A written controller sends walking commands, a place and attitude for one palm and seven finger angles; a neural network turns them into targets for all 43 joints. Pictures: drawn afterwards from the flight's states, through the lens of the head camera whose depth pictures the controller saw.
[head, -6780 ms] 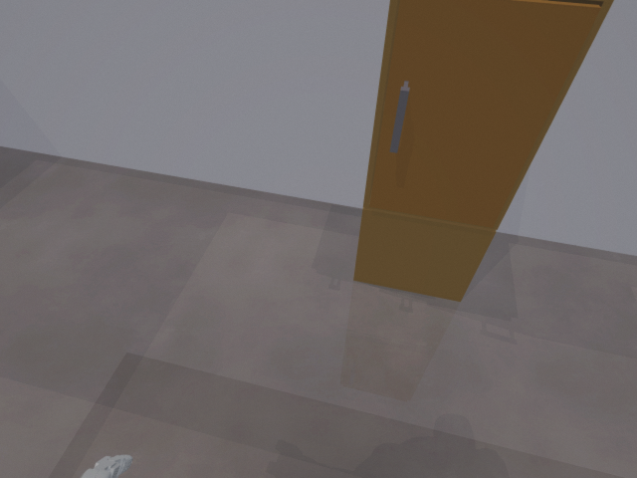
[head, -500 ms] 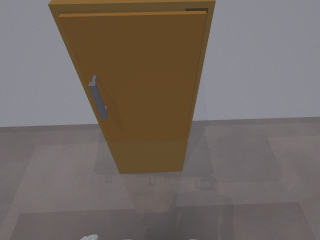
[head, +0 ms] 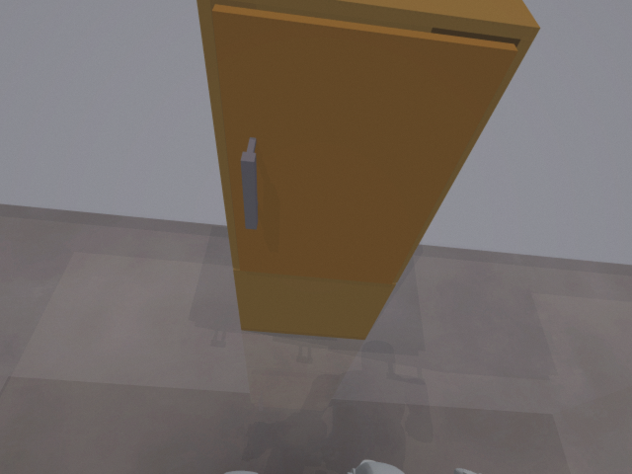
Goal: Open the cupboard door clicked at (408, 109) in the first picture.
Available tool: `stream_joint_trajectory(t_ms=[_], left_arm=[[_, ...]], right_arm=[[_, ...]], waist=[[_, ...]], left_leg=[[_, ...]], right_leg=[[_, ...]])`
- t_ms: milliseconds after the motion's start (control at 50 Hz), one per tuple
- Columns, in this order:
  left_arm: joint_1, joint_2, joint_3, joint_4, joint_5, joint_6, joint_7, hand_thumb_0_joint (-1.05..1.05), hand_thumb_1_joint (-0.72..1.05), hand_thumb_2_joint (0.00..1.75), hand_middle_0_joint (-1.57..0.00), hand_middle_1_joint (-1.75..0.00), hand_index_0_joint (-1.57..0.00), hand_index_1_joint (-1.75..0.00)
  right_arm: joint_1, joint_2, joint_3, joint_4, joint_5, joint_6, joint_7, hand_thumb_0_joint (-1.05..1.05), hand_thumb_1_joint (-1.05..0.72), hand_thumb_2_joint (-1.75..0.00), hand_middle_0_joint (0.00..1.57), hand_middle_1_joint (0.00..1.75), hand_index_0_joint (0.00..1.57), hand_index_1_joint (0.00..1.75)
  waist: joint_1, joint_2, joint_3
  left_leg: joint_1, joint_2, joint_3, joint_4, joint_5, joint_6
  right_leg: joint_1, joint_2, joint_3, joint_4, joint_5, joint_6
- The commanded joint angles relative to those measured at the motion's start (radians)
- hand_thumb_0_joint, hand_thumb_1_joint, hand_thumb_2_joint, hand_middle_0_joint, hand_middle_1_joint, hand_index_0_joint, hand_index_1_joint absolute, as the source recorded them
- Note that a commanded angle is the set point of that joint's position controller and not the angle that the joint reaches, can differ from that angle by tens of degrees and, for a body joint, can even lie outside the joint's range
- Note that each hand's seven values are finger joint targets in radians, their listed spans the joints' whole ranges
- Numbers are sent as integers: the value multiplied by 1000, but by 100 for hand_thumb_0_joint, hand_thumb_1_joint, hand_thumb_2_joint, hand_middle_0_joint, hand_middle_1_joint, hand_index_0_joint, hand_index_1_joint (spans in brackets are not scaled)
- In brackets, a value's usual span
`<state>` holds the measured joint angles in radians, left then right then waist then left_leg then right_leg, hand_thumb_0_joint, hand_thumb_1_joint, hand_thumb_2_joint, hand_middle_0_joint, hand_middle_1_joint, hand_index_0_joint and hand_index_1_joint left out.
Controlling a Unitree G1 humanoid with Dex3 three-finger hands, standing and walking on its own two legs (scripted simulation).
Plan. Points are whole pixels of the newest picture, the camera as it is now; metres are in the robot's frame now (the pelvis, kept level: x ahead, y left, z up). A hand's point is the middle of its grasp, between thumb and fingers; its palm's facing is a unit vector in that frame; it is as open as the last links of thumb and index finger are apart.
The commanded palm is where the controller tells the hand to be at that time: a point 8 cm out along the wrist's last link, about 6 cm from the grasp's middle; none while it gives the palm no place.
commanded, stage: come to a stop and stand still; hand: left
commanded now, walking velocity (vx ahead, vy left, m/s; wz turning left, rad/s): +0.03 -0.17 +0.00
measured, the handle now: (251, 186) +0.53 +0.16 -0.01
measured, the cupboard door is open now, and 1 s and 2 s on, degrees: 0 0 0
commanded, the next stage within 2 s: look again from close up in 0.90 s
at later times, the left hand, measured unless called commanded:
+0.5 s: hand out of the picture +0.01 +0.14 -0.16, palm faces -0.01 -0.97 -0.23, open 7.3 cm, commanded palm none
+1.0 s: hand out of the picture -0.10 +0.07 -0.17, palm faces +0.06 -0.99 -0.11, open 7.4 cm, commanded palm none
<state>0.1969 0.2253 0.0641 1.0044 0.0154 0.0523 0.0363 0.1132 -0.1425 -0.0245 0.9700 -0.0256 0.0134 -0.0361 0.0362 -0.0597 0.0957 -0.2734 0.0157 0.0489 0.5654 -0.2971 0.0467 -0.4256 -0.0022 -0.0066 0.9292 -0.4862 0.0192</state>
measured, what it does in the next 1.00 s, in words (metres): steps on the spot: right foot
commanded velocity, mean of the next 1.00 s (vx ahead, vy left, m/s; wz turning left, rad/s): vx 0.01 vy -0.02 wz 0.00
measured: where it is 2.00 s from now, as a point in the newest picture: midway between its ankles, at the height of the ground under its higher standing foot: outside the picture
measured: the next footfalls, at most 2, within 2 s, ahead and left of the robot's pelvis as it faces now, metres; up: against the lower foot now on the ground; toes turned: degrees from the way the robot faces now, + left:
right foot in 0.44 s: -0.05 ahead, -0.16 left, +0.00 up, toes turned -5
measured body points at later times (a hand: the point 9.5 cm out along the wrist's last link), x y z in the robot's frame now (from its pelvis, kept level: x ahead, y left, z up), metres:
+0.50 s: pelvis -0.05 -0.04 +0.01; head -0.07 -0.06 +0.46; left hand +0.01 +0.19 -0.14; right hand -0.11 -0.27 -0.16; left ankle +0.00 +0.09 -0.73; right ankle -0.09 -0.15 -0.74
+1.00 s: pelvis -0.05 -0.06 +0.01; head -0.04 -0.06 +0.46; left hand -0.10 +0.12 -0.16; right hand -0.07 -0.27 -0.16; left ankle -0.03 +0.09 -0.73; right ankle -0.09 -0.15 -0.74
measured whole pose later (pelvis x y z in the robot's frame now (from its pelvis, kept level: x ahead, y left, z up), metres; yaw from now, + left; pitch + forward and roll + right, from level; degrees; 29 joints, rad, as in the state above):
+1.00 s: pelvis -0.05 -0.06 +0.01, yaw -1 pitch -1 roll +0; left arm 0.35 0.07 0.00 1.18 0.00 0.00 0.03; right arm 0.29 -0.10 -0.01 1.17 -0.01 0.00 -0.05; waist 0.01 0.00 0.03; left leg -0.22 0.07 0.01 0.43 -0.19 -0.05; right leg -0.12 0.02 -0.07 0.42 -0.28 -0.04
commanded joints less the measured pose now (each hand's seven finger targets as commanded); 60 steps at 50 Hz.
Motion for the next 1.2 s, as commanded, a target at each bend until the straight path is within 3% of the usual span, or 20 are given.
stream_joint_trajectory(t_ms=[0, 220, 320, 360, 380, 400, 420, 440, 480, 560, 640, 700, 960, 980, 1000, 1020, 1060, 1100, 1140, 1180], left_arm=[[98, 67, 19, -19, 5, -14, -14, 0, 90, 90, -20, -30, -20, -30], [6, 21, -1, -7, 3, 0, -30, 0, 90, 90, -20, -30, -20, -30], [59, 2, -15, 32, -6, -13, -23, 0, 90, 90, -20, -30, -20, -30], [134, -1, -17, 70, -6, -24, -18, 0, 90, 90, -20, -30, -20, -30], [155, 19, -17, 83, -3, -31, -12, 0, 90, 90, -20, -30, -20, -30], [142, 55, -16, 81, 0, -41, -4, 0, 90, 90, -20, -30, -20, -30], [111, 91, -15, 72, -1, -47, -2, 0, 90, 90, -20, -30, -20, -30], [65, 109, -17, 55, -2, -46, -1, 0, 90, 90, -20, -30, -20, -30], [33, 73, -19, 51, -3, -51, 3, 0, 90, 90, -20, -30, -20, -30], [72, 14, -36, 72, -13, -60, 0, 0, 90, 90, -20, -30, -20, -30], [128, -18, -42, 89, -15, -63, 2, 0, 90, 90, -20, -30, -20, -30], [148, -6, -40, 107, -17, -61, 1, 0, 90, 90, -20, -30, -20, -30], [212, -50, -46, 139, -10, -69, 4, 0, 90, 90, -20, -30, -20, -30], [299, 3, -42, 155, 9, -108, 41, 0, 90, 90, -20, -30, -20, -30], [273, 42, -35, 132, 13, -121, 41, 0, 90, 90, -20, -30, -20, -30], [277, 21, -37, 109, 11, -116, 37, 0, 90, 90, -20, -30, -20, -30], [244, -5, -45, 97, 4, -105, 33, 0, 90, 90, -20, -30, -20, -30], [224, -32, -48, 76, 7, -89, 27, 0, 90, 90, -20, -30, -20, -30], [233, -29, -47, 69, 7, -79, 19, 0, 90, 90, -20, -30, -20, -30], [236, -18, -48, 65, 8, -73, 12, 0, 90, 90, -20, -30, -20, -30]], right_arm=[[61, -173, -35, -36, 4, -22, -23, 0, -90, -90, 20, 30, 20, 30], [218, -186, -52, 56, -2, -18, -19, 0, -90, -90, 20, 30, 20, 30], [192, -190, -54, 80, -2, -13, -2, 0, -90, -90, 20, 30, 20, 30], [183, -175, -52, 92, 5, -10, 1, 0, -90, -90, 20, 30, 20, 30], [193, -145, -48, 100, 11, -9, 5, 0, -90, -90, 20, 30, 20, 30], [209, -95, -37, 106, 18, -8, 9, 0, -90, -90, 20, 30, 20, 30], [207, -50, -19, 100, 19, -6, 12, 0, -90, -90, 20, 30, 20, 30], [210, -46, -15, 98, 12, -1, 17, 0, -90, -90, 20, 30, 20, 30], [216, -60, -20, 120, 1, 15, 17, 0, -90, -90, 20, 30, 20, 30], [318, -34, -6, 176, 5, 0, 10, 0, -90, -90, 20, 30, 20, 30], [315, -44, 0, 182, 8, -7, 0, 0, -90, -90, 20, 30, 20, 30], [292, -39, 2, 190, 12, -9, -3, 0, -90, -90, 20, 30, 20, 30], [249, -33, -1, 180, 17, -18, -12, 0, -90, -90, 20, 30, 20, 30], [102, -62, 5, 92, 23, -42, 5, 0, -90, -90, 20, 30, 20, 30], [133, -38, 9, 36, 21, -35, 9, 0, -90, -90, 20, 30, 20, 30], [199, 5, 7, 47, 17, -39, 2, 0, -90, -90, 20, 30, 20, 30], [246, -30, 3, 68, 21, -46, 0, 0, -90, -90, 20, 30, 20, 30], [261, -68, 0, 67, 15, -47, 1, 0, -90, -90, 20, 30, 20, 30], [238, -82, 3, 64, 11, -46, -1, 0, -90, -90, 20, 30, 20, 30], [217, -87, 3, 47, 12, -41, 0, 0, -90, -90, 20, 30, 20, 30]], waist=[[-21, 173, -151], [-90, 235, -112], [-56, 255, -86], [-21, 204, -95], [-20, 150, -92], [-28, 44, -89], [-38, -83, -38], [-49, -106, 2], [-44, -231, 98], [-68, -49, 60], [-52, -14, 68], [-44, 82, 42], [-43, 64, 0], [20, -4, 12], [-47, -2, -18], [-50, -24, -123], [-61, -46, -194], [-57, 14, -128], [-39, 124, -44], [-32, 126, 3]], left_leg=[[187, 281, -177, -202, 723, 110], [217, 274, -233, -320, 308, 96], [76, 232, -236, -363, 26, 70], [12, 185, -182, -327, -25, 24], [-30, 141, -132, -287, -53, -16], [-83, 96, -91, -210, -59, -47], [-87, 45, -30, -144, -66, -70], [-39, 43, -19, -108, -56, -67], [-22, 51, -26, -13, -34, -60], [58, 60, -29, -91, 125, -54], [75, 84, -51, -151, 153, -56], [80, 82, -51, -161, 184, -60], [117, 88, -53, -169, 214, -53], [-28, 71, -17, 92, 131, -83], [-60, 40, -22, 70, -3, -67], [-23, 29, -5, 32, -3, -37], [54, 51, -39, -40, 173, -32], [73, 99, -70, -64, 293, -16], [23, 102, -93, -81, 301, -8], [-17, 96, -103, -113, 214, -4]], right_leg=[[-68, -15, 76, 210, 64, 29], [38, -42, 17, -108, 24, 36], [203, -22, -34, -361, 74, 5], [336, -19, -64, -555, 235, -2], [391, -52, -32, -615, 263, -11], [400, -148, 86, -671, 175, -45], [289, -246, 180, -757, 36, -87], [159, -288, 203, -807, -81, -111], [22, -240, 195, -838, -128, -115], [76, -170, 92, -710, 93, -96], [95, -117, 80, -688, 125, -68], [145, -108, 69, -665, 199, -58], [178, -101, 50, -646, 297, -50], [210, -185, 170, -628, 907, 18], [303, -233, 118, -549, 1228, -9], [375, -219, 83, -478, 1281, -32], [358, -153, 23, -444, 939, -65], [248, -100, 6, -467, 537, -60], [195, -80, 15, -479, 365, -61], [174, -75, 24, -494, 290, -60]])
